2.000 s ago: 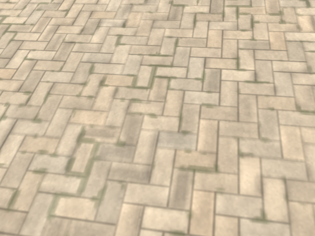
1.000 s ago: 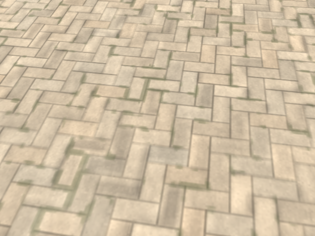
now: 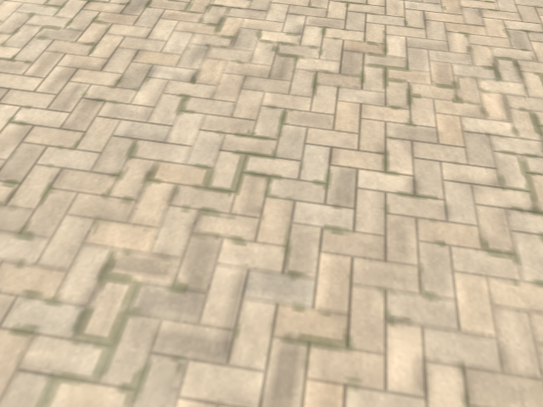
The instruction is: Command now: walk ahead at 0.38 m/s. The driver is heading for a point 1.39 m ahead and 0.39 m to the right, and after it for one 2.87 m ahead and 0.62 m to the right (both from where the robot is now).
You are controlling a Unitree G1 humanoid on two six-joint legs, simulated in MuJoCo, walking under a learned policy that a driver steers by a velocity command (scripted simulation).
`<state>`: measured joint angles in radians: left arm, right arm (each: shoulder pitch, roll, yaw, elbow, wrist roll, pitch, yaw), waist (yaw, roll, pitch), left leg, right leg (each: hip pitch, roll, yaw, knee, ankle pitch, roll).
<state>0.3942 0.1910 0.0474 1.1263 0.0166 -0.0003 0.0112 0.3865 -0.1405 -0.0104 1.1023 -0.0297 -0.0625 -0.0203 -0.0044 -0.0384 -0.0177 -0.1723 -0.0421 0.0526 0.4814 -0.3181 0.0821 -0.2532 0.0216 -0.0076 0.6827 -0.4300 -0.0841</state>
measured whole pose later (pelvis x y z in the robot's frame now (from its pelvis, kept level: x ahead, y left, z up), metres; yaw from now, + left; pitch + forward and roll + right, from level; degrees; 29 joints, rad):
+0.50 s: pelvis +0.25 -0.02 -0.01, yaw +1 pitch +0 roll -1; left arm 0.12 0.20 0.06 0.96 0.02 -0.07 -0.01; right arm 0.44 -0.16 -0.03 1.09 -0.01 -0.09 -0.01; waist -0.02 0.02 0.07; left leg -0.22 -0.02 -0.01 1.18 -0.36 0.09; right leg -0.36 0.07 -0.14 0.56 -0.20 -0.13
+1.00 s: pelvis +0.53 +0.02 -0.01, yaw -3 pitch +1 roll +0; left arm 0.47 0.16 0.02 1.07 -0.01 -0.08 0.02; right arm 0.02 -0.17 -0.04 0.88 -0.04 -0.09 0.01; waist 0.06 -0.01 0.09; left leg -0.43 -0.02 0.12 0.55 -0.13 0.09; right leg -0.11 0.04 -0.01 0.90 -0.46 -0.08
